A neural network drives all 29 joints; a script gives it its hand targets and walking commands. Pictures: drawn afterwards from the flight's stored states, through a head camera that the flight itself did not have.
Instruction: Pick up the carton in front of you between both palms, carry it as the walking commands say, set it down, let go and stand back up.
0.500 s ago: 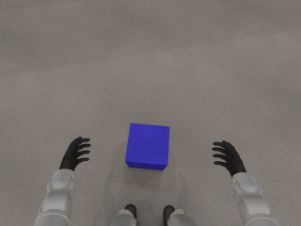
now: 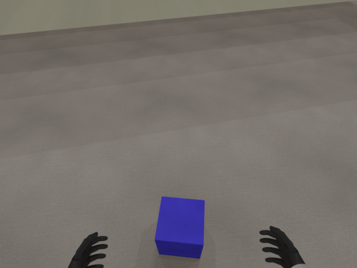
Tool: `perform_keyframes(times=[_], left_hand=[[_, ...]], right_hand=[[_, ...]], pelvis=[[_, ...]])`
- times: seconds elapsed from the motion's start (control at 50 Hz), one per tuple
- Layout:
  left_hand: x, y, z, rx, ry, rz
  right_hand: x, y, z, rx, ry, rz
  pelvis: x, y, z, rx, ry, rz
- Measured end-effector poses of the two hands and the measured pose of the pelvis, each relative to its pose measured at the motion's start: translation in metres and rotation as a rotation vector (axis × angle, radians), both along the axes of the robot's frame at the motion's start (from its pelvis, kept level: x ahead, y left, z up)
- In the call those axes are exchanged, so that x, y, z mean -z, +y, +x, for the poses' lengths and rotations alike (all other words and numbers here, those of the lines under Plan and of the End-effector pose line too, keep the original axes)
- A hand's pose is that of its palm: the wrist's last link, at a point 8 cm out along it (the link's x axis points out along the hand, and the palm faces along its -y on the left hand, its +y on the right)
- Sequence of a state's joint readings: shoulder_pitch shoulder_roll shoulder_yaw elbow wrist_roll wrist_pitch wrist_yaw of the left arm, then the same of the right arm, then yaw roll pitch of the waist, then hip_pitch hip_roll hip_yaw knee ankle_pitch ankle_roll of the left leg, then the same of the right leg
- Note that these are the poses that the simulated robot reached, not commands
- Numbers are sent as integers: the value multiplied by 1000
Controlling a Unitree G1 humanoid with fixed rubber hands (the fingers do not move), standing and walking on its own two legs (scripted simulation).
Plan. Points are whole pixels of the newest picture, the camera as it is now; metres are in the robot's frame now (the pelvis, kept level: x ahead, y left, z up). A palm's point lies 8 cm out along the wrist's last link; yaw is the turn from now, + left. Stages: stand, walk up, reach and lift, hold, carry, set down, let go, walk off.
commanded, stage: let go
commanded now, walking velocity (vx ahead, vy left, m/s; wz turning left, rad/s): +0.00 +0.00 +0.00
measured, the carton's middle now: (181, 228) +0.44 +0.01 -0.65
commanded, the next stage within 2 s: stand in 0.22 s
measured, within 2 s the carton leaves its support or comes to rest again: neither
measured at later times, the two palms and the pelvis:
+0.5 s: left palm out of the picture +0.15 +0.28 -0.09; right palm (317, 265) +0.16 -0.29 -0.08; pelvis +0.03 +0.00 +0.00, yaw -1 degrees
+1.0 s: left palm out of the picture +0.16 +0.29 -0.09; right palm out of the picture +0.14 -0.30 -0.10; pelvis +0.03 +0.00 +0.00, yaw -1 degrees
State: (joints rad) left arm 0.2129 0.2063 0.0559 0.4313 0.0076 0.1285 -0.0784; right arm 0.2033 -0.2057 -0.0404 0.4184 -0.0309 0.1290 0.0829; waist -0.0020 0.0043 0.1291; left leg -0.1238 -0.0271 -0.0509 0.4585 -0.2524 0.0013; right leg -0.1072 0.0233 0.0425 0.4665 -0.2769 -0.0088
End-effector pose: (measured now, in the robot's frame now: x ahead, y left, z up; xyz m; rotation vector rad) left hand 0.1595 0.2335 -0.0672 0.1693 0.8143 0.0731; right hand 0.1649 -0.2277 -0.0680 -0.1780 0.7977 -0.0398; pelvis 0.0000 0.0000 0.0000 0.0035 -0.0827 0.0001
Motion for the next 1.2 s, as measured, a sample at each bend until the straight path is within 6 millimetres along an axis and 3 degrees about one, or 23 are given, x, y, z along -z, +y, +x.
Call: perform_keyframes(times=[0.1,0.28,0.42,0.52,0.84,1.2], left_hand=[[1,-4,3,5,6,-4],[9,-6,6,-11,6,5],[19,31,-5,-23,81,145],[18,51,-6,-33,117,194],[21,57,6,-18,149,218],[27,60,-23,-26,212,213]], right_hand=[[-1,2,5,1,-5,0],[1,-14,7,65,29,-47],[11,-50,2,79,65,-171],[16,-61,-1,82,108,-201],[28,-62,-12,112,188,-203],[29,-75,-45,133,263,-219]], pelvis=[[0,-2,2,0,-18,5],[3,-6,12,9,14,0],[4,-4,20,6,70,-12],[3,-2,27,13,89,-8],[1,2,38,16,80,-3],[-4,0,25,16,62,-5]])
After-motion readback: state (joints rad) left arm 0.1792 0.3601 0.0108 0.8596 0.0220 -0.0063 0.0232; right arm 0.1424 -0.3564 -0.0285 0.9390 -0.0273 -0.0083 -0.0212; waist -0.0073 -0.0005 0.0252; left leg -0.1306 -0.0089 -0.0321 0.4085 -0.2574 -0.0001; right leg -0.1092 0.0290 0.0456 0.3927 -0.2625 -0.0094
